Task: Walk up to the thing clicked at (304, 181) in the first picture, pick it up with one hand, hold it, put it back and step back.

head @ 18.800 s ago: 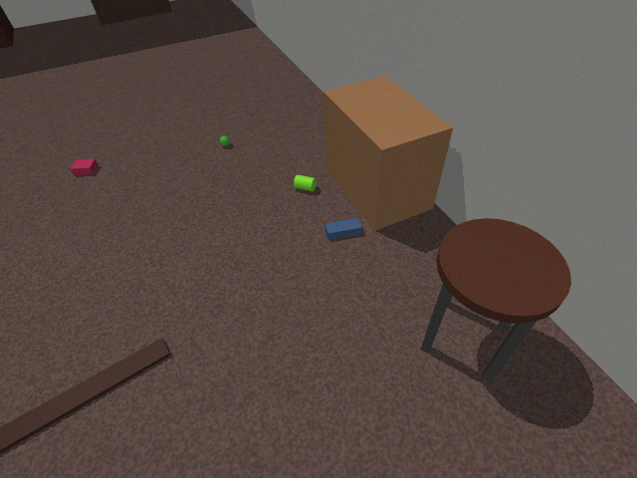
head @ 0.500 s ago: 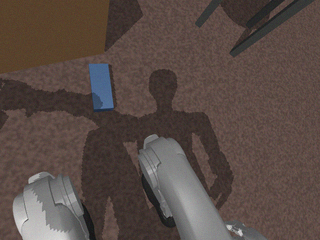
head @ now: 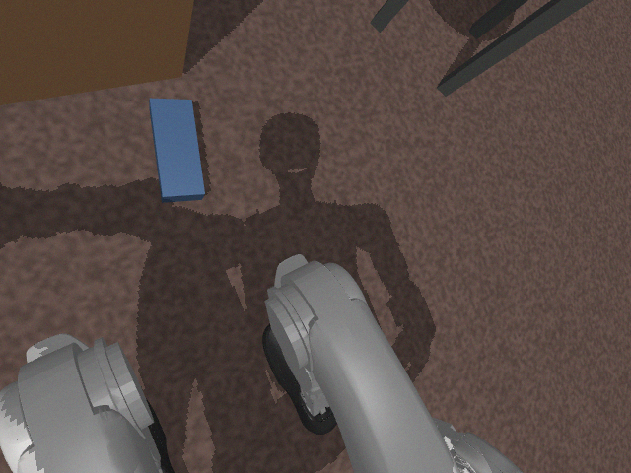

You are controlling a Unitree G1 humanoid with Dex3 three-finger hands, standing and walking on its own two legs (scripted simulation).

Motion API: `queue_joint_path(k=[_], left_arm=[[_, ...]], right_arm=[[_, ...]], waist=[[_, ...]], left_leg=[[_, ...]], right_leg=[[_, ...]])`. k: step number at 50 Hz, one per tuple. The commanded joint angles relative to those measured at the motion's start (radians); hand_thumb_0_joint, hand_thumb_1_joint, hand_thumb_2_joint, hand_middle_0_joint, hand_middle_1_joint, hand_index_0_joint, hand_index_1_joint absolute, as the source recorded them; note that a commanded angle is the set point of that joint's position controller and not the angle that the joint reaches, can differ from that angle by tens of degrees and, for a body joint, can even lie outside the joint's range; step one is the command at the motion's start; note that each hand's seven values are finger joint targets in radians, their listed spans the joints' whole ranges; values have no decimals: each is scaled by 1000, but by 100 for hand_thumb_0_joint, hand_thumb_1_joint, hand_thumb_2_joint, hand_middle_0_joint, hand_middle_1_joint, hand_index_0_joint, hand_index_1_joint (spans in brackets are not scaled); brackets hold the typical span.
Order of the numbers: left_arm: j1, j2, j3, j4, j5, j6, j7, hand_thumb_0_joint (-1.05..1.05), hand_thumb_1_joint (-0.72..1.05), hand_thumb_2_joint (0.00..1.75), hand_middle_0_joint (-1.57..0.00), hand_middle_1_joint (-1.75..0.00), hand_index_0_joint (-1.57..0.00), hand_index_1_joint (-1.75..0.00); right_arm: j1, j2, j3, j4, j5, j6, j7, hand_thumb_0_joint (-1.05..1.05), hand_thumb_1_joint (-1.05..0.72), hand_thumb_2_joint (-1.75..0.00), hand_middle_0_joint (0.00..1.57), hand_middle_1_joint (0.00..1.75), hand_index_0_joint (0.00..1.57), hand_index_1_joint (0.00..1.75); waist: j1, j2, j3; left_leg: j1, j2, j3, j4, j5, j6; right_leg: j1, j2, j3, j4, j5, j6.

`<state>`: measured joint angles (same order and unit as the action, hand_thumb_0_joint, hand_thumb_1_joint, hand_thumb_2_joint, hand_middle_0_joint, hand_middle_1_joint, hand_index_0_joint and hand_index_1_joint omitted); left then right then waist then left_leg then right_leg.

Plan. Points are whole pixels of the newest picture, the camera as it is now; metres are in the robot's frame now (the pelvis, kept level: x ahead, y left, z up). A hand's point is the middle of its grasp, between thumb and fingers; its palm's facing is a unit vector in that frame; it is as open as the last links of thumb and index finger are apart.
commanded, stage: rest palm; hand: left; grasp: from above
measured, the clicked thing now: out of the picture +0.45 +0.37 -0.29
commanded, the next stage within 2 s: close in 1.36 s
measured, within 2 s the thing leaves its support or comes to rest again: neither
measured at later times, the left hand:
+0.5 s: hand out of the picture +0.43 +0.36 -0.24, palm faces -0.22 -0.37 -0.90, open 14.4 cm
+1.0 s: hand out of the picture +0.44 +0.37 -0.24, palm faces -0.22 -0.37 -0.90, open 14.3 cm
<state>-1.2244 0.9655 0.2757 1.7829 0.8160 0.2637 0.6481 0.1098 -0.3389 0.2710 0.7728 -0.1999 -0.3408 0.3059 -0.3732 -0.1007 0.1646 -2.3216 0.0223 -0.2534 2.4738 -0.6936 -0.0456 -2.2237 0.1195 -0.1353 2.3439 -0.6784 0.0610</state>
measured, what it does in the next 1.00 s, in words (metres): stands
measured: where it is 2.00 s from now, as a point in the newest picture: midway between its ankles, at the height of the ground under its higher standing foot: (236, 433)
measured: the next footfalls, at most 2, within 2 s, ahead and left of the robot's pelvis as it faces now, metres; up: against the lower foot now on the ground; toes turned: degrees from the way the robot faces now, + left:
none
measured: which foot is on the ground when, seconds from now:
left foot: down 0.00-1.00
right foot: down 0.00-1.00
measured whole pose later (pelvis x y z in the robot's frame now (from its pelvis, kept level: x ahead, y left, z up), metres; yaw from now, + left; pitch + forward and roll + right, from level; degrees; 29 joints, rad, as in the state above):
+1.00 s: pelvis -0.01 +0.01 +0.01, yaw -3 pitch +27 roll -16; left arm -1.23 1.10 0.25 1.81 0.83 0.24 0.67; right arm 0.13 -0.36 0.36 0.69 -0.21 -0.36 0.32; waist -0.42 -0.16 0.24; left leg -2.29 0.03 -0.29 2.48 -0.69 -0.01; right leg -2.16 0.13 -0.17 2.29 -0.66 0.08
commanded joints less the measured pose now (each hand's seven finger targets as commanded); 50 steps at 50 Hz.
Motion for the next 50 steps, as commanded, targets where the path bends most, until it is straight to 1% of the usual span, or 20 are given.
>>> queue_joint_path(k=[1, 2, 4, 6, 7, 8, 9, 12, 13, 14, 20, 22, 29, 30, 31, 32, 38, 42, 45, 50], left_arm=[[-231, 230, -24, -67, 28, -6, 34, 0, -61, 103, -13, -93, -8, -97], [-221, 231, -26, -68, 32, -6, 31, 0, -61, 103, -13, -93, -9, -97], [-234, 230, -35, -87, 35, -13, 31, 0, -61, 105, -12, -93, -8, -98], [-197, 245, -20, -45, 39, -11, 37, 0, -61, 103, -12, -95, -8, -98], [-235, 249, -36, -102, 39, -22, 35, 0, -61, 103, -11, -95, -8, -99], [-200, 267, -6, -51, 36, -22, 43, 0, -61, 105, -12, -93, -7, -98], [-223, 257, -31, -91, 44, -26, 40, 0, -61, 103, -12, -94, -8, -98], [-213, 282, -4, -72, 36, -32, 51, 0, -61, 103, -12, -93, -8, -97], [-234, 279, -19, -86, 35, -36, 51, 0, -61, 103, -12, -93, -8, -97], [-221, 292, -2, -68, 38, -39, 59, 0, -61, 103, -12, -94, -8, -97], [-233, 293, -24, -88, 28, -44, 62, 0, -61, 104, -12, -94, -7, -98], [-226, 303, -15, -65, 30, -42, 65, 0, -61, 104, -12, -94, -7, -98], [-231, 340, -29, -74, 35, -41, 51, 0, -61, 103, -11, -96, -8, -99], [-217, 334, -32, -68, 36, -42, 51, 0, -61, 102, -12, -96, -8, -99], [-217, 332, -26, -53, 30, -41, 55, 0, -61, 103, -11, -96, -8, -99], [-210, 328, -40, -70, 38, -40, 52, 0, -61, 103, -12, -96, -8, -100], [-223, 348, -34, -62, 36, -36, 60, 0, -61, 102, -12, -97, -8, -100], [-229, 345, -39, -64, 32, -29, 54, 0, -60, 101, -12, -97, -9, -100], [-215, 330, -45, -63, 25, -25, 53, 0, -60, 101, -12, -97, -9, -100], [-230, 346, -42, -92, 19, -24, 51, 0, -59, 100, -12, -98, -9, -101]], right_arm=[[254, -324, -59, 26, 2, -13, 2, 0, -92, -91, 20, 30, 20, 30], [266, -322, -56, 27, 2, -11, 4, 0, -92, -91, 20, 30, 20, 30], [239, -322, -52, 0, 2, -15, 5, 0, -93, -91, 20, 30, 20, 30], [255, -327, -51, 22, 2, -17, 7, 0, -92, -91, 20, 30, 20, 30], [222, -329, -47, -20, 2, -20, 7, 0, -92, -91, 20, 30, 20, 30], [255, -329, -48, 11, 0, -16, 6, 0, -92, -91, 20, 30, 20, 30], [242, -329, -45, -6, 0, -19, 9, 0, -92, -91, 20, 30, 20, 30], [247, -337, -41, -2, -2, -20, 7, 0, -92, -91, 20, 30, 20, 30], [237, -335, -37, -9, -2, -23, 7, 0, -92, -91, 20, 30, 20, 30], [243, -340, -36, -6, -4, -23, 6, 0, -92, -91, 20, 30, 20, 30], [238, -349, -29, -19, -10, -21, 4, 0, -92, -91, 20, 30, 20, 30], [252, -347, -16, -14, -10, -21, 6, 0, -92, -91, 20, 30, 20, 30], [227, -360, -11, -15, -9, -26, 0, 0, -92, -91, 20, 30, 20, 30], [235, -361, -12, -20, -12, -23, 1, 0, -93, -91, 20, 30, 20, 30], [223, -356, -5, -23, -8, -24, 1, 0, -92, -91, 20, 30, 20, 30], [222, -351, -3, -29, -10, -25, 1, 0, -93, -91, 20, 30, 20, 30], [225, -366, 4, -33, -10, -27, 3, 0, -93, -91, 20, 30, 20, 30], [232, -368, 2, -35, -11, -25, 5, 0, -93, -91, 20, 30, 20, 30], [237, -371, 4, -46, -13, -26, 6, 0, -93, -91, 20, 30, 20, 30], [235, -366, 10, -50, -8, -24, 7, 0, -93, -91, 20, 30, 20, 30]], waist=[[-47, 484, -673], [-56, 480, -669], [-51, 485, -661], [-50, 488, -651], [-54, 500, -650], [-49, 474, -643], [-60, 484, -648], [-57, 493, -650], [-62, 502, -638], [-63, 504, -634], [-79, 514, -624], [-88, 512, -615], [-83, 524, -574], [-91, 536, -579], [-81, 510, -569], [-91, 513, -567], [-96, 519, -559], [-113, 529, -544], [-112, 524, -559], [-102, 535, -559]], left_leg=[[495, 47, 103, -226, 240, 49], [505, 46, 102, -220, 256, 50], [505, 46, 102, -225, 252, 48], [511, 49, 95, -226, 255, 46], [505, 48, 97, -226, 248, 48], [491, 51, 98, -223, 254, 50], [492, 48, 98, -219, 252, 52], [513, 55, 93, -224, 259, 46], [509, 54, 91, -218, 243, 48], [515, 58, 87, -227, 234, 45], [522, 60, 87, -221, 233, 44], [516, 60, 79, -224, 242, 45], [514, 60, 69, -243, 187, 40], [521, 62, 70, -249, 198, 39], [512, 66, 60, -248, 189, 38], [518, 63, 63, -244, 193, 41], [522, 70, 50, -252, 204, 37], [517, 67, 51, -261, 186, 38], [531, 72, 51, -254, 207, 36], [546, 74, 49, -258, 228, 33]], right_leg=[[404, 15, -125, -231, 286, -80], [405, 14, -125, -226, 300, -79], [413, 15, -123, -225, 297, -80], [401, 18, -134, -220, 294, -81], [406, 18, -127, -220, 293, -82], [432, 18, -127, -227, 304, -78], [418, 18, -124, -224, 302, -77], [426, 18, -133, -226, 302, -79], [406, 18, -132, -224, 290, -79], [417, 18, -140, -227, 281, -80], [426, 19, -140, -234, 285, -78], [424, 17, -147, -231, 292, -77], [385, 17, -154, -229, 240, -79], [408, 21, -155, -233, 249, -81], [392, 20, -162, -229, 241, -80], [394, 20, -157, -233, 249, -78], [402, 20, -163, -235, 263, -77], [396, 21, -165, -243, 250, -76], [424, 23, -164, -248, 270, -75], [414, 21, -163, -244, 283, -76]])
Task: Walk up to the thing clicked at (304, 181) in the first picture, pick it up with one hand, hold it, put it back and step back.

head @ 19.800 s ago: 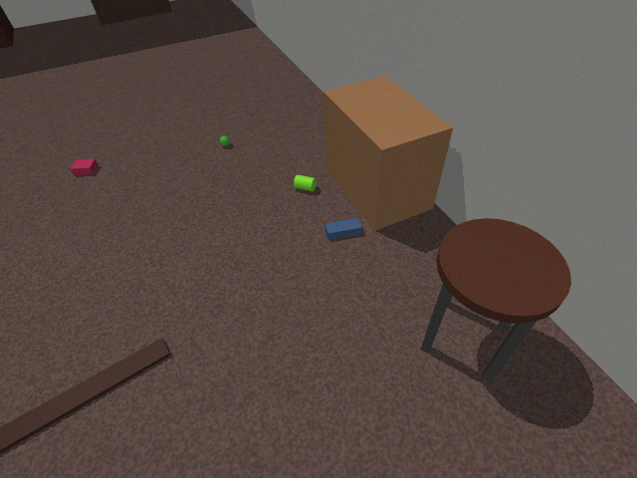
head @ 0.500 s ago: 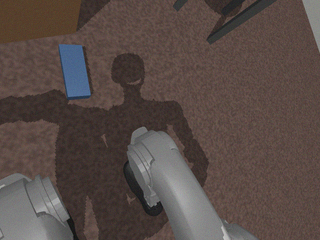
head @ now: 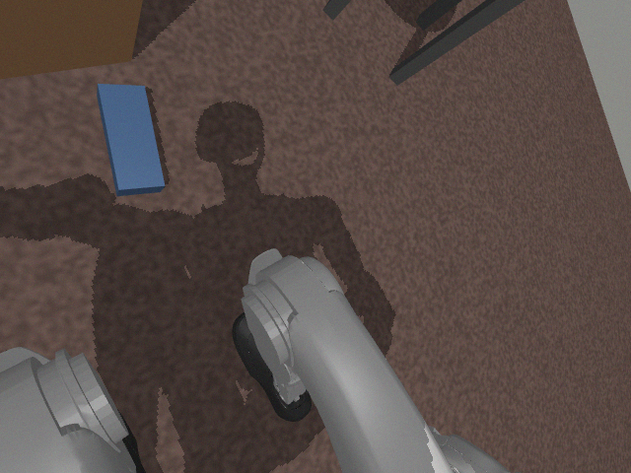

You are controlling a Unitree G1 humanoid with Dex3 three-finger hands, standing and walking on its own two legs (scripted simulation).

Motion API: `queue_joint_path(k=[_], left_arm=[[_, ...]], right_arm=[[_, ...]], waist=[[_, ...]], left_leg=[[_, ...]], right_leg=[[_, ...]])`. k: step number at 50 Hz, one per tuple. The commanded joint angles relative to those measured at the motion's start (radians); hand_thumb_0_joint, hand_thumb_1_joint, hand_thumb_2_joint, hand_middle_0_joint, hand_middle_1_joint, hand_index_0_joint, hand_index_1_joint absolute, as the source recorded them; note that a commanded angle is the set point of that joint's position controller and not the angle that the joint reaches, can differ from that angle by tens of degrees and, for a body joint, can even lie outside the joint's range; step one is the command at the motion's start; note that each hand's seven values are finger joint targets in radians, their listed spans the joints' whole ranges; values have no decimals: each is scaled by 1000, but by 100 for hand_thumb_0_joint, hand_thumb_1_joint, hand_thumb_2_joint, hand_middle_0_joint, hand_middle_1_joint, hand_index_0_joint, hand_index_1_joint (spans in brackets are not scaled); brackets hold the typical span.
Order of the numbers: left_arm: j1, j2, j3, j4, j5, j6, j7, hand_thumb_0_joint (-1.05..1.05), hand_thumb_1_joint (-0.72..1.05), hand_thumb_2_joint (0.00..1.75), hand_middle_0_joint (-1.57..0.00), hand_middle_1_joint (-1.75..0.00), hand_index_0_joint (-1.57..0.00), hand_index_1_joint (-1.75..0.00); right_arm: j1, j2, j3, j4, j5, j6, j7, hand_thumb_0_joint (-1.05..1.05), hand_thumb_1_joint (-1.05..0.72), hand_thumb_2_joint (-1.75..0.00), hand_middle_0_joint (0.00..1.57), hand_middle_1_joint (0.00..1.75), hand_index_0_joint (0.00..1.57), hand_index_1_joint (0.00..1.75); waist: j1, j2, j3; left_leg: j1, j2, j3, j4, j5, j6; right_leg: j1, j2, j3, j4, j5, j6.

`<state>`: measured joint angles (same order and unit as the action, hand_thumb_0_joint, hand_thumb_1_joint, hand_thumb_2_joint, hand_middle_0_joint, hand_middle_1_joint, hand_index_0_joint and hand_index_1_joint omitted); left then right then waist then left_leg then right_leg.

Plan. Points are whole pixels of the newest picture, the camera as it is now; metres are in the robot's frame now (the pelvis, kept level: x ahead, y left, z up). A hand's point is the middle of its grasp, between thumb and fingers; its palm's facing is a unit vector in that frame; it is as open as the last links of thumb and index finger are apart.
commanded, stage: rest palm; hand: left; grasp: from above
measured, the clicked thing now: out of the picture +0.44 +0.38 -0.29
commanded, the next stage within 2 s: close in 0.36 s
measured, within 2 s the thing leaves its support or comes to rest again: neither
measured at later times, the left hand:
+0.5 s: hand out of the picture +0.43 +0.37 -0.25, palm faces -0.19 -0.38 -0.90, open 13.8 cm
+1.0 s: hand out of the picture +0.43 +0.36 -0.25, palm faces -0.18 -0.39 -0.90, open 11.9 cm
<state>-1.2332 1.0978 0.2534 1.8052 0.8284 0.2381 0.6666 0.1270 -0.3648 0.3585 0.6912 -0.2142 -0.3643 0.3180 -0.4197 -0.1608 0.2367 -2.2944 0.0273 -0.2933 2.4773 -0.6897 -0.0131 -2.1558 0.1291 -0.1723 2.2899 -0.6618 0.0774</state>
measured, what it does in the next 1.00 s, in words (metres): stands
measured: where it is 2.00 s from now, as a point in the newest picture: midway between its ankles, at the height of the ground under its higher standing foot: (210, 429)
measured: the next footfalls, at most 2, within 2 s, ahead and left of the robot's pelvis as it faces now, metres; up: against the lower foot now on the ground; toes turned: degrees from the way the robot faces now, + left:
none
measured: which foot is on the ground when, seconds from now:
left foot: down 0.00-1.00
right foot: down 0.00-1.00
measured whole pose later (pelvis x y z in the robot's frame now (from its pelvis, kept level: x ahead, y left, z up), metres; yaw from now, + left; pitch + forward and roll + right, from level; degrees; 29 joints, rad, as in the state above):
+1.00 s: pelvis +0.00 +0.00 +0.01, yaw +0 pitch +27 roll -16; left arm -1.24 1.10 0.26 1.79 0.78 0.26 0.69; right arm 0.13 -0.38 0.37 0.67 -0.22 -0.36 0.31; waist -0.43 -0.17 0.26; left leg -2.27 0.04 -0.31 2.45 -0.69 -0.02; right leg -2.14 0.13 -0.19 2.26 -0.65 0.08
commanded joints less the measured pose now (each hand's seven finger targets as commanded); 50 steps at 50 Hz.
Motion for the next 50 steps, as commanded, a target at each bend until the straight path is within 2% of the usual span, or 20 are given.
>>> queue_joint_path(k=[1, 9, 13, 14, 15, 18, 22, 23, 24, 26, 32, 33, 35, 37, 38, 40, 44, 47, 49, 50], left_arm=[[-219, 216, -23, -107, 12, 4, 30, 0, -58, 99, -12, -98, -9, -101], [-222, 195, -28, -99, -1, 3, 40, 0, -56, 98, -13, -98, -11, -100], [-214, 223, -20, -114, 4, -3, 41, 0, -51, 94, -15, -97, -14, -98], [-219, 234, -17, -147, -1, -6, 38, 0, -52, 96, -16, -96, -14, -98], [-206, 211, -18, -103, -4, -2, 42, 0, -52, 95, -15, -97, -13, -99], [-212, 203, -28, -121, -15, 2, 36, 0, -51, 95, -17, -94, -14, -97], [-207, 228, -18, -131, -9, 0, 42, 0, -46, 91, -19, -94, -18, -95], [-195, 222, -18, -104, -14, 1, 39, 0, -46, 92, -20, -92, -18, -94], [-200, 240, -11, -114, -4, 1, 40, 0, -41, 89, -22, -90, -20, -91], [-214, 236, -14, -126, -11, 1, 37, 0, -37, 86, -25, -86, -23, -87], [-217, 223, -16, -111, -16, 6, 50, 0, -27, 78, -31, -81, -30, -81], [-216, 220, -26, -117, -20, 8, 50, 0, -27, 77, -33, -79, -32, -80], [-217, 226, -13, -102, -19, 9, 53, 0, -25, 76, -33, -79, -33, -79], [-235, 233, -20, -132, -26, 12, 55, 0, -22, 74, -36, -76, -35, -77], [-223, 209, -30, -120, -30, 17, 51, 0, -23, 75, -37, -75, -35, -76], [-226, 206, -28, -124, -35, 22, 55, 0, -19, 71, -38, -74, -37, -75], [-206, 221, -18, -103, -35, 26, 58, 0, -15, 69, -41, -72, -41, -72], [-217, 231, -6, -125, -40, 22, 63, 0, -11, 65, -44, -69, -44, -69], [-203, 209, -21, -107, -33, 29, 65, 0, -9, 63, -45, -68, -45, -68], [-211, 223, -18, -113, -34, 29, 67, 0, -8, 63, -46, -67, -46, -67]], right_arm=[[214, -337, -74, 35, 8, -4, -5, 0, -93, -91, 20, 30, 20, 30], [210, -347, -74, 22, 8, -4, -1, 0, -93, -91, 20, 30, 20, 30], [208, -349, -75, 25, 8, -3, -5, 0, -93, -91, 20, 30, 20, 30], [206, -353, -83, 16, 4, -4, -7, 0, -93, -91, 20, 30, 20, 30], [208, -348, -75, 20, 7, -3, -5, 0, -92, -91, 20, 30, 20, 30], [211, -340, -69, 24, 5, -4, -6, 0, -92, -91, 20, 30, 20, 30], [216, -355, -70, 15, 5, -3, -5, 0, -92, -91, 20, 30, 20, 30], [216, -350, -69, 22, 3, -2, -8, 0, -92, -91, 20, 30, 20, 30], [216, -348, -64, 20, 8, -1, -6, 0, -91, -91, 20, 30, 20, 30], [215, -345, -61, 19, 4, -2, -7, 0, -91, -91, 20, 30, 20, 30], [219, -355, -65, 16, 2, 1, -9, 0, -91, -90, 20, 30, 20, 30], [213, -357, -64, 10, -3, 0, -11, 0, -91, -91, 20, 30, 20, 30], [225, -356, -65, 22, 0, 2, -12, 0, -91, -91, 20, 30, 20, 30], [206, -358, -59, 6, 0, 1, -10, 0, -91, -90, 20, 30, 20, 30], [211, -348, -58, 10, -2, 3, -11, 0, -91, -91, 20, 30, 20, 30], [218, -356, -57, 7, -2, 5, -9, 0, -90, -90, 20, 30, 20, 30], [218, -356, -63, 16, 0, 3, -11, 0, -91, -90, 20, 30, 20, 30], [220, -356, -63, 11, -3, 4, -11, 0, -91, -90, 20, 30, 20, 30], [220, -351, -61, 13, -1, 7, -8, 0, -90, -90, 20, 30, 20, 30], [219, -358, -61, 12, -1, 6, -8, 0, -90, -90, 20, 30, 20, 30]], waist=[[-57, 598, -621], [-62, 595, -615], [-52, 596, -610], [-62, 606, -613], [-57, 584, -615], [-64, 584, -623], [-64, 597, -626], [-65, 567, -619], [-54, 581, -619], [-66, 588, -612], [-71, 587, -619], [-82, 580, -618], [-74, 578, -613], [-76, 595, -609], [-83, 581, -609], [-83, 581, -623], [-77, 575, -605], [-73, 589, -624], [-72, 574, -618], [-80, 577, -611]], left_leg=[[517, 67, 86, -266, 217, 0], [523, 75, 76, -272, 215, -4], [509, 70, 86, -272, 193, -1], [509, 65, 96, -267, 190, 3], [509, 73, 86, -270, 196, 0], [526, 72, 87, -262, 228, -2], [516, 72, 89, -260, 229, 2], [495, 70, 92, -262, 212, 2], [500, 71, 88, -266, 220, 2], [505, 69, 92, -264, 217, 2], [513, 76, 83, -270, 206, 1], [508, 72, 87, -268, 198, 4], [503, 74, 83, -273, 196, 1], [519, 75, 79, -272, 203, 0], [521, 73, 82, -268, 210, 1], [520, 75, 83, -265, 232, 1], [501, 72, 87, -270, 187, 3], [506, 73, 93, -268, 208, 3], [494, 73, 91, -266, 207, 5], [495, 73, 85, -269, 198, 6]], right_leg=[[331, 9, -129, -186, 256, -92], [337, 8, -138, -190, 258, -92], [349, 9, -134, -202, 242, -92], [364, 12, -125, -210, 246, -91], [359, 10, -135, -208, 247, -91], [362, 8, -130, -204, 273, -88], [381, 12, -132, -212, 279, -88], [395, 10, -128, -214, 269, -87], [376, 10, -132, -209, 267, -89], [378, 9, -129, -207, 266, -88], [383, 12, -136, -222, 259, -89], [395, 10, -132, -229, 259, -86], [388, 11, -137, -222, 254, -88], [374, 8, -136, -219, 258, -88], [376, 7, -132, -218, 267, -86], [391, 9, -132, -223, 287, -85], [395, 11, -131, -233, 254, -85], [419, 15, -127, -237, 274, -84], [410, 13, -129, -237, 269, -84], [402, 13, -131, -238, 264, -84]])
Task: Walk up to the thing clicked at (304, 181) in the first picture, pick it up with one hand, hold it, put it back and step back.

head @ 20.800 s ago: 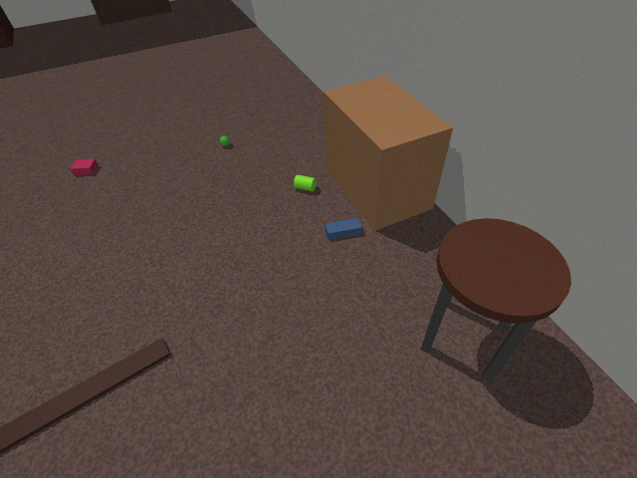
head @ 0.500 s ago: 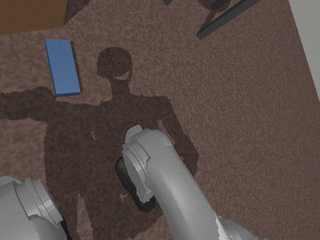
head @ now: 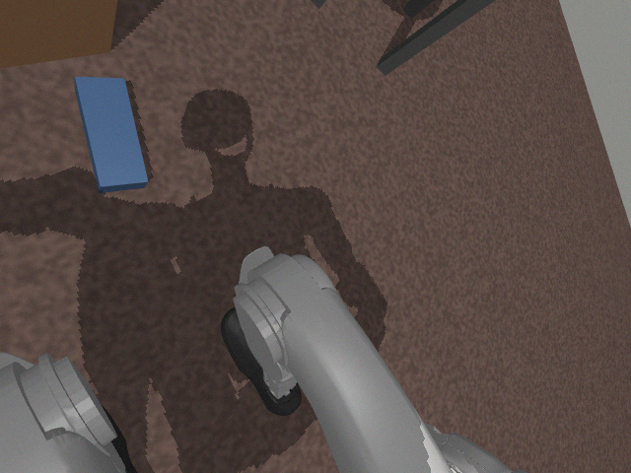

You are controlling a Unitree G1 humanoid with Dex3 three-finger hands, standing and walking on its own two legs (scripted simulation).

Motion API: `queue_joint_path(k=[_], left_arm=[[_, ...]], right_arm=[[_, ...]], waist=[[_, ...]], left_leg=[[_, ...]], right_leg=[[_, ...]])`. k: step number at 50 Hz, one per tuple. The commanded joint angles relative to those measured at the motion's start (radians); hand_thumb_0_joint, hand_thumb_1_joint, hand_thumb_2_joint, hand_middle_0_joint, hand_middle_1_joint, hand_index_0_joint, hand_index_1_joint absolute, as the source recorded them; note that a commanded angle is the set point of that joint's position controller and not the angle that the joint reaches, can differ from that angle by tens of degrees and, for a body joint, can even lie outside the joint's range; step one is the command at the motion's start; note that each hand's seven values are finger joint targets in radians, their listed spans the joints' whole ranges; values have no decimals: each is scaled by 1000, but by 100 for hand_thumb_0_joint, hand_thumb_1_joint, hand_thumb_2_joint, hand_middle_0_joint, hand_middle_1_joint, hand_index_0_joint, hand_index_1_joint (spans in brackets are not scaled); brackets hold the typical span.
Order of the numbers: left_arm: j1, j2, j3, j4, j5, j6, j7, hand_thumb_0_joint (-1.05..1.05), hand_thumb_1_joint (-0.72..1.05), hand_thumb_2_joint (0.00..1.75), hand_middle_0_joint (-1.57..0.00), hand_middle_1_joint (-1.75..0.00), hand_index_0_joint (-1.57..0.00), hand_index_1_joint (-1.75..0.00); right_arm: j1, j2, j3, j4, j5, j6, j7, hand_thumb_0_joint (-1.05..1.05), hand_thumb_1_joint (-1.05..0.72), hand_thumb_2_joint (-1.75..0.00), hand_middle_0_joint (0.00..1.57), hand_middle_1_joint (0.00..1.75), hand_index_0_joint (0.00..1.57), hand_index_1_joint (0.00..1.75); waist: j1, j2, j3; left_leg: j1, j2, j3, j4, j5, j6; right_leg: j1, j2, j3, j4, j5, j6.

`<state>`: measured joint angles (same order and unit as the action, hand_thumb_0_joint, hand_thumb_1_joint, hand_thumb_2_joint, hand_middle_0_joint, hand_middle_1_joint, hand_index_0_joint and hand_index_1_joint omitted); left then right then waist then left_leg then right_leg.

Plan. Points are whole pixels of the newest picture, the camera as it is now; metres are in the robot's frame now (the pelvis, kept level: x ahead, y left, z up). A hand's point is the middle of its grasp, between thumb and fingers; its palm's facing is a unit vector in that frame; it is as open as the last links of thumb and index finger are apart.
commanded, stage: close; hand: left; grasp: from above
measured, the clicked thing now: out of the picture +0.44 +0.39 -0.30
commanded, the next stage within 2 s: settle in 1.34 s
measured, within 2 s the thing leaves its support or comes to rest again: leaves its support in 1.74 s
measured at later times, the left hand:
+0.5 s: hand out of the picture +0.43 +0.37 -0.26, palm faces -0.19 -0.39 -0.90, open 9.7 cm
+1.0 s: hand out of the picture +0.43 +0.38 -0.26, palm faces -0.20 -0.39 -0.90, open 9.1 cm
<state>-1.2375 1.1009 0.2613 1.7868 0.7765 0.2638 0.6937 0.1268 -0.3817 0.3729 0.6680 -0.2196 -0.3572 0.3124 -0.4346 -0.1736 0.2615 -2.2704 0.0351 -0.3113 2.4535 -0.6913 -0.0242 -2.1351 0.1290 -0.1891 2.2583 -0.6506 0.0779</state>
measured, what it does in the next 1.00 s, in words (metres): stands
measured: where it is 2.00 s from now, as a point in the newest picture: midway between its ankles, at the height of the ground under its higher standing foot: (201, 425)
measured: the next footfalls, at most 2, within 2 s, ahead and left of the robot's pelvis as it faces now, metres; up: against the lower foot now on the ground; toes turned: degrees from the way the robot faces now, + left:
none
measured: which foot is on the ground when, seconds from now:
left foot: down 0.00-1.00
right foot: down 0.00-1.00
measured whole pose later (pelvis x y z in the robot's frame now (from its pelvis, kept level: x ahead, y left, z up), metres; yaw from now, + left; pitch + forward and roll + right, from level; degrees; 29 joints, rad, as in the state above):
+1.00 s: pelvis +0.00 +0.00 +0.00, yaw +0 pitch +27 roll -16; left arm -1.23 1.11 0.25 1.78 0.80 0.24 0.65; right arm 0.12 -0.38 0.37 0.67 -0.22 -0.36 0.30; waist -0.43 -0.17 0.26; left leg -2.28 0.04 -0.30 2.45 -0.69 -0.02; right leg -2.14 0.12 -0.19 2.26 -0.65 0.07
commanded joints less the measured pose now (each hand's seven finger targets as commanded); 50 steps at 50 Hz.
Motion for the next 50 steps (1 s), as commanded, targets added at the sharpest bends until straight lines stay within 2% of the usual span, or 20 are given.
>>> queue_joint_path(k=[1, 3, 4, 8, 12, 14, 20, 25, 30, 31, 33, 34, 38, 39, 40, 43, 44, 46, 48, 50], left_arm=[[-212, 221, -23, -101, 12, 1, 40, 0, -6, 61, -48, -64, -48, -64], [-204, 224, -15, -101, 15, -1, 50, 0, -2, 58, -52, -61, -52, -61], [-204, 209, -27, -107, 10, 2, 43, 0, -1, 57, -52, -61, -52, -61], [-222, 211, -27, -122, 8, 5, 42, 0, 4, 53, -57, -56, -57, -56], [-215, 188, -42, -108, 15, 8, 34, 0, 8, 50, -60, -53, -60, -53], [-205, 172, -51, -117, 2, 9, 29, 0, 11, 48, -62, -51, -62, -50], [-200, 217, -36, -128, 15, -1, 25, 0, 21, 40, -69, -45, -70, -44], [-210, 195, -46, -113, 20, -4, 27, 0, 26, 37, -74, -41, -74, -40], [-202, 234, -33, -126, 24, -10, 26, 0, 34, 34, -80, -37, -81, -36], [-205, 233, -23, -122, 22, -9, 28, 0, 36, 34, -81, -37, -82, -36], [-202, 231, -21, -111, 18, -14, 24, 0, 37, 36, -83, -36, -83, -36], [-209, 234, -22, -109, 26, -13, 24, 0, 37, 38, -82, -39, -82, -38], [-210, 230, -33, -122, 34, -17, 14, 0, 42, 35, -86, -36, -87, -35], [-206, 206, -40, -105, 30, -15, 12, 0, 43, 34, -87, -34, -87, -33], [-210, 218, -49, -111, 34, -20, 9, 0, 45, 36, -89, -35, -89, -34], [-222, 243, -36, -157, 36, -23, 2, 0, 44, 35, -88, -34, -89, -33], [-212, 246, -30, -133, 35, -22, 0, 0, 42, 33, -87, -32, -87, -32], [-203, 226, -42, -121, 43, -20, -4, 0, 44, 34, -88, -32, -88, -31], [-207, 239, -36, -112, 48, -28, -4, 0, 46, 38, -90, -34, -90, -34], [-196, 236, -38, -125, 51, -29, -8, 0, 50, 39, -93, -34, -93, -34]], right_arm=[[214, -336, -73, 37, 6, -3, -2, 0, -90, -90, 20, 30, 20, 30], [217, -343, -77, 35, 6, -2, -1, 0, -90, -90, 20, 30, 20, 30], [211, -335, -75, 28, 6, -3, 0, 0, -90, -90, 20, 30, 20, 30], [210, -343, -78, 34, 11, -2, 1, 0, -90, -90, 20, 30, 20, 30], [220, -335, -85, 42, 12, 0, 2, 0, -90, -90, 20, 30, 20, 30], [212, -337, -85, 27, 9, -3, 3, 0, -90, -90, 20, 30, 20, 30], [219, -344, -80, 33, 8, -3, 1, 0, -90, -90, 20, 30, 20, 30], [214, -339, -81, 36, 10, -5, -2, 0, -90, -90, 20, 30, 20, 30], [214, -341, -76, 30, 7, -6, -4, 0, -90, -90, 20, 30, 20, 30], [214, -345, -77, 28, 11, -5, -3, 0, -90, -90, 20, 30, 20, 30], [214, -340, -76, 35, 8, -6, -7, 0, -90, -90, 20, 30, 20, 30], [217, -339, -74, 40, 9, -5, -7, 0, -90, -90, 20, 30, 20, 30], [211, -341, -76, 28, 10, -4, -6, 0, -89, -90, 20, 30, 20, 30], [217, -336, -74, 35, 8, -3, -7, 0, -89, -90, 20, 30, 20, 30], [212, -336, -76, 37, 6, -5, -12, 0, -89, -90, 20, 30, 20, 30], [207, -348, -84, 17, 7, -5, -12, 0, -89, -90, 20, 30, 20, 30], [213, -344, -85, 32, 5, -6, -15, 0, -89, -90, 20, 30, 20, 30], [223, -327, -73, 37, 8, -3, -13, 0, -89, -90, 20, 30, 20, 30], [220, -332, -79, 43, 9, -6, -17, 0, -89, -90, 20, 30, 20, 30], [226, -335, -82, 32, 6, -4, -15, 0, -89, -90, 20, 30, 20, 30]], waist=[[-64, 590, -622], [-60, 602, -633], [-64, 598, -625], [-61, 623, -625], [-65, 620, -610], [-71, 601, -618], [-60, 608, -645], [-63, 607, -632], [-60, 594, -644], [-53, 593, -646], [-58, 580, -646], [-54, 604, -648], [-54, 612, -646], [-60, 603, -640], [-66, 595, -640], [-56, 604, -652], [-56, 587, -653], [-56, 589, -654], [-52, 590, -640], [-50, 595, -653]], left_leg=[[467, 64, 100, -247, 188, 16], [492, 69, 94, -255, 196, 11], [493, 67, 96, -253, 202, 13], [515, 72, 86, -259, 219, 5], [506, 68, 86, -268, 197, 4], [505, 67, 89, -259, 202, 10], [497, 66, 101, -254, 212, 13], [503, 69, 93, -258, 204, 11], [479, 63, 111, -244, 207, 17], [483, 67, 106, -244, 214, 17], [476, 66, 111, -243, 211, 16], [488, 68, 106, -247, 223, 12], [489, 69, 100, -248, 213, 13], [503, 70, 97, -250, 224, 10], [478, 66, 103, -249, 203, 14], [483, 64, 115, -240, 222, 17], [470, 62, 118, -239, 209, 19], [480, 65, 112, -238, 225, 16], [460, 64, 110, -245, 191, 16], [473, 63, 117, -244, 205, 18]], right_leg=[[368, 8, -114, -201, 242, -84], [378, 10, -120, -199, 251, -86], [369, 6, -114, -200, 255, -84], [343, 4, -119, -182, 266, -88], [331, 5, -123, -184, 245, -91], [346, 6, -117, -192, 255, -87], [373, 11, -111, -199, 259, -88], [357, 7, -115, -193, 250, -89], [393, 8, -107, -206, 257, -85], [380, 10, -112, -204, 258, -87], [398, 9, -109, -205, 261, -85], [382, 9, -115, -195, 263, -89], [366, 10, -117, -193, 251, -90], [365, 7, -119, -189, 260, -89], [380, 10, -113, -197, 249, -87], [386, 9, -101, -197, 264, -87], [388, 9, -99, -203, 251, -85], [383, 10, -105, -196, 262, -86], [377, 10, -109, -196, 236, -88], [396, 12, -103, -201, 246, -88]])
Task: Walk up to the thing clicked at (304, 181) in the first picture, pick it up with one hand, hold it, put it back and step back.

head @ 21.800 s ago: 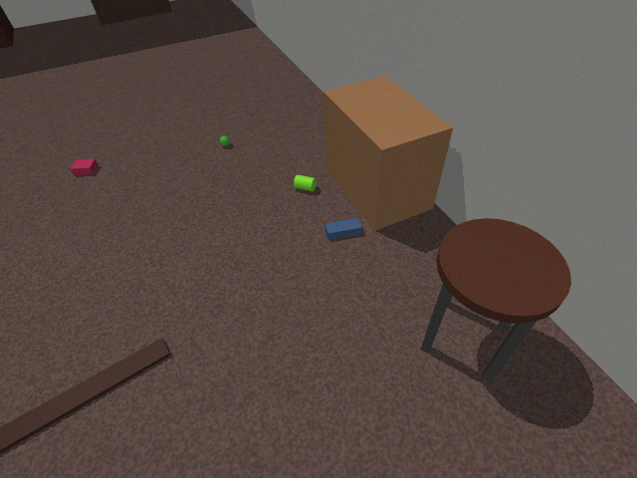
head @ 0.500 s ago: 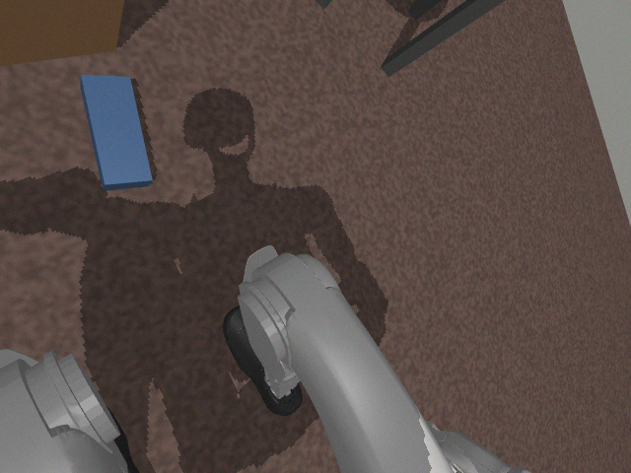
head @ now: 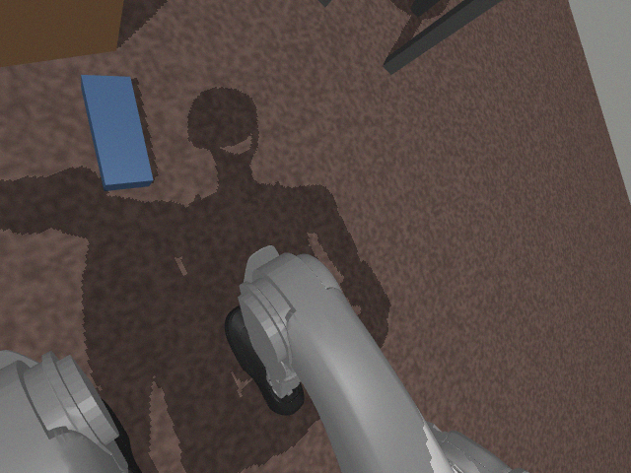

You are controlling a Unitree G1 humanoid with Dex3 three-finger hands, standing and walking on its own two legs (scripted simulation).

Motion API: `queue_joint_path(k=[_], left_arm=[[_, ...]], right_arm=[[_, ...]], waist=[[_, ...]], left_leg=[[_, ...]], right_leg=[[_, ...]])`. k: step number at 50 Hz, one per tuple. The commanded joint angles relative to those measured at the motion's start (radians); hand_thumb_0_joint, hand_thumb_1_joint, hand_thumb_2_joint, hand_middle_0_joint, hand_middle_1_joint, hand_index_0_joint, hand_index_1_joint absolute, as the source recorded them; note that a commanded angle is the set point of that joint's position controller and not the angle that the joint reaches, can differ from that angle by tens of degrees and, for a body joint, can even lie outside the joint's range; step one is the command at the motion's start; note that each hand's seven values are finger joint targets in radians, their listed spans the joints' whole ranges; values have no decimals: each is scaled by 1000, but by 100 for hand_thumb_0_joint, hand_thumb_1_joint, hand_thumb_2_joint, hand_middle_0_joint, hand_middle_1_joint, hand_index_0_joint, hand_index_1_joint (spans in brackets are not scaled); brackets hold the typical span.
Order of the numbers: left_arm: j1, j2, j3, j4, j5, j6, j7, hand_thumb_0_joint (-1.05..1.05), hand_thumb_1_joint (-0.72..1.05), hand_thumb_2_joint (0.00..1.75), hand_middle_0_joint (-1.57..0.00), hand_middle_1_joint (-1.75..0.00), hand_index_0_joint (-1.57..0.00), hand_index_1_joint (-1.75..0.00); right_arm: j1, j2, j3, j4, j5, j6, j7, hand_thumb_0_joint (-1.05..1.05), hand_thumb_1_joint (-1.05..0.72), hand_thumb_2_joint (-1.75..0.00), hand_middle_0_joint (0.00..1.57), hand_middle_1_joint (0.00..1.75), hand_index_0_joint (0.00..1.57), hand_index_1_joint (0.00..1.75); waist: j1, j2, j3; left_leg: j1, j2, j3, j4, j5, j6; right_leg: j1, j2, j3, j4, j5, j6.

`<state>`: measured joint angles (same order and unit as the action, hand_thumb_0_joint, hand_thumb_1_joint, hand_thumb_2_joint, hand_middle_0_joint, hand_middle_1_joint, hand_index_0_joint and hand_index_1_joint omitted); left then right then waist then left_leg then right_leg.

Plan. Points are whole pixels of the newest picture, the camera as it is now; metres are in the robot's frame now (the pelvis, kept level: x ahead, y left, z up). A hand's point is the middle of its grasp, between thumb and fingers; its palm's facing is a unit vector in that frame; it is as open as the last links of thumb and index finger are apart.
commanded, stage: close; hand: left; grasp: from above
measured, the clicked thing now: out of the picture +0.44 +0.39 -0.30
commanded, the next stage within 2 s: settle in 0.34 s
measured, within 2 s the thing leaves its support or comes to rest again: leaves its support in 0.74 s
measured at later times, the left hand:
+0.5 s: hand out of the picture +0.43 +0.38 -0.26, palm faces -0.22 -0.37 -0.90, open 9.0 cm
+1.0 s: hand out of the picture +0.44 +0.40 -0.21, palm faces -0.17 -0.35 -0.92, open 9.0 cm
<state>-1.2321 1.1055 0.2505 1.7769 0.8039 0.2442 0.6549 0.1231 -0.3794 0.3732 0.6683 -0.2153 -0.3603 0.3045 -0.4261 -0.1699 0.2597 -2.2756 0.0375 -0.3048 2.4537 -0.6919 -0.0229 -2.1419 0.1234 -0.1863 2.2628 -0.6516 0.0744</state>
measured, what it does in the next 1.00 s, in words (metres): stands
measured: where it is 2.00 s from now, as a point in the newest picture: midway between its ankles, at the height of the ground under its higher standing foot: (204, 424)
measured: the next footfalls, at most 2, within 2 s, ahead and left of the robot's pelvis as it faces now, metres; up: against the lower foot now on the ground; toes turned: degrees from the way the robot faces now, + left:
none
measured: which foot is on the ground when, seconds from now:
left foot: down 0.00-1.00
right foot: down 0.00-1.00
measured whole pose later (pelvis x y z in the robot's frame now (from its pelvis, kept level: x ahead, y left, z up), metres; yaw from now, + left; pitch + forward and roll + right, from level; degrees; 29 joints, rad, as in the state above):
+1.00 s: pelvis +0.01 +0.00 +0.00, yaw +2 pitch +31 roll -14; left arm -1.12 0.92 0.23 1.55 0.83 0.31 0.54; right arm 0.18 -0.35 0.24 0.71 -0.16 -0.32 0.31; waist -0.34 -0.08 0.11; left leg -2.31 0.04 -0.25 2.43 -0.69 -0.02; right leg -2.19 0.10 -0.15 2.28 -0.67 0.06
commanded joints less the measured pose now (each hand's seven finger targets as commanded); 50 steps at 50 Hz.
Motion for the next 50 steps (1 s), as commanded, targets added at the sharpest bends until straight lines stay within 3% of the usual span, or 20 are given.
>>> queue_joint_path(k=[1, 7, 9, 12, 14, 16, 18, 22, 23, 29, 34, 36, 40, 43, 45, 47, 50], left_arm=[[-221, 239, -23, -126, 30, -9, 32, 0, 51, 38, -93, -34, -93, -34], [-208, 212, -44, -104, 47, -15, 28, 0, 57, 36, -98, -32, -99, -32], [-207, 218, -30, -104, 44, -20, 29, 0, 56, 36, -98, -32, -98, -32], [-197, 191, -43, -94, 42, -20, 29, 0, 59, 38, -100, -32, -100, -32], [-202, 203, -41, -114, 40, -24, 26, 0, 62, 40, -102, -33, -102, -33], [-199, 220, -26, -106, 42, -25, 28, 0, 63, 40, -103, -33, -103, -33], [-220, 228, -27, -135, 40, -28, 26, 0, 65, 39, -105, -32, -105, -32], [-188, 204, -27, -83, 45, -22, 26, 0, 68, 39, -107, -32, -107, -32], [-194, 206, -29, -107, 41, -23, 24, 0, 65, 37, -107, -39, -110, -37], [-226, 215, -24, -150, 46, -18, 17, 0, 75, 40, -115, -38, -117, -36], [-213, 237, -15, -220, 59, -13, 1, 0, 71, 40, -113, -36, -114, -34], [-215, 219, -20, -245, 60, -8, -7, 0, 70, 42, -113, -36, -113, -35], [-181, 177, 2, -307, 50, 18, -24, 0, 68, 40, -110, -35, -111, -34], [-148, 106, -21, -337, 47, 47, -53, 0, 66, 42, -109, -37, -110, -36], [-140, 94, -22, -351, 53, 62, -66, 0, 64, 37, -109, -31, -109, -31], [-156, 30, -43, -372, 45, 68, -78, 0, 64, 40, -108, -33, -109, -33], [-150, 19, -44, -383, 43, 81, -98, 0, 62, 40, -108, -33, -108, -33]], right_arm=[[227, -344, -89, 32, 4, 0, -8, 0, -89, -90, 20, 30, 20, 30], [233, -337, -91, 43, 7, -1, -5, 0, -89, -90, 20, 30, 20, 30], [232, -342, -100, 46, 8, -4, -7, 0, -89, -90, 20, 30, 20, 30], [233, -332, -92, 43, 5, -5, -2, 0, -89, -90, 20, 30, 20, 30], [239, -334, -93, 34, 4, -7, -2, 0, -89, -90, 20, 30, 20, 30], [238, -338, -96, 41, 5, -7, -1, 0, -89, -90, 20, 30, 20, 30], [218, -345, -101, 23, 4, -10, -4, 0, -89, -90, 20, 30, 20, 30], [243, -333, -95, 44, 5, -6, 1, 0, -89, -90, 20, 30, 20, 30], [251, -335, -98, 39, 6, -5, 3, 0, -91, -90, 20, 30, 20, 30], [249, -342, -110, 31, 11, 0, 4, 0, -91, -90, 20, 30, 20, 30], [256, -336, -125, 35, 18, 9, -3, 0, -91, -90, 20, 30, 20, 30], [256, -326, -133, 31, 21, 9, -4, 0, -91, -90, 20, 30, 20, 30], [246, -311, -165, 31, 36, 16, -3, 0, -91, -90, 20, 30, 20, 30], [263, -294, -194, 52, 51, 27, -1, 0, -90, -90, 20, 30, 20, 30], [273, -286, -211, 58, 57, 30, -4, 0, -90, -90, 20, 30, 20, 30], [274, -276, -222, 60, 60, 32, -2, 0, -90, -90, 20, 30, 20, 30], [283, -268, -240, 70, 67, 31, -6, 0, -89, -90, 20, 30, 20, 30]], waist=[[-54, 603, -653], [-63, 602, -632], [-57, 593, -636], [-59, 598, -635], [-67, 579, -645], [-51, 582, -650], [-58, 600, -651], [-61, 588, -645], [-61, 602, -635], [-49, 649, -680], [-18, 662, -757], [-14, 661, -766], [30, 692, -796], [44, 692, -816], [52, 649, -819], [49, 636, -821], [63, 592, -822]], left_leg=[[491, 63, 105, -251, 215, 12], [490, 64, 89, -257, 195, 11], [491, 62, 97, -253, 190, 11], [493, 64, 95, -252, 210, 11], [480, 58, 103, -243, 222, 16], [469, 60, 108, -239, 217, 17], [494, 61, 104, -247, 216, 12], [492, 61, 99, -252, 220, 11], [493, 61, 100, -253, 224, 11], [522, 64, 102, -258, 241, 6], [539, 62, 122, -245, 271, 9], [529, 58, 133, -247, 264, 10], [548, 56, 129, -277, 239, 0], [555, 49, 132, -290, 256, -1], [519, 45, 145, -274, 246, 10], [494, 39, 155, -277, 237, 13], [471, 31, 160, -282, 210, 18]], right_leg=[[382, 16, -112, -196, 249, -88], [348, 16, -119, -187, 234, -89], [356, 15, -115, -192, 233, -87], [352, 14, -118, -189, 244, -88], [376, 14, -109, -193, 262, -84], [380, 16, -108, -197, 254, -84], [370, 13, -107, -190, 252, -85], [365, 12, -113, -184, 255, -86], [362, 10, -109, -183, 258, -86], [358, 9, -108, -182, 264, -91], [401, 14, -92, -188, 296, -90], [412, 14, -84, -195, 298, -89], [343, 8, -90, -180, 255, -98], [303, 4, -82, -166, 259, -102], [298, 7, -65, -182, 263, -98], [300, 5, -59, -183, 259, -97], [280, 1, -45, -187, 231, -96]])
